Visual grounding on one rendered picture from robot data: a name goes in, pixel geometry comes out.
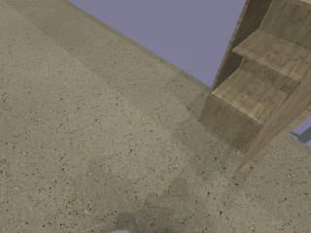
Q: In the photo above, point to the handle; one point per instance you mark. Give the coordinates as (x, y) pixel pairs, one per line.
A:
(303, 137)

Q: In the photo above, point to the cupboard door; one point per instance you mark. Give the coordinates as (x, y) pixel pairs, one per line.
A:
(290, 115)

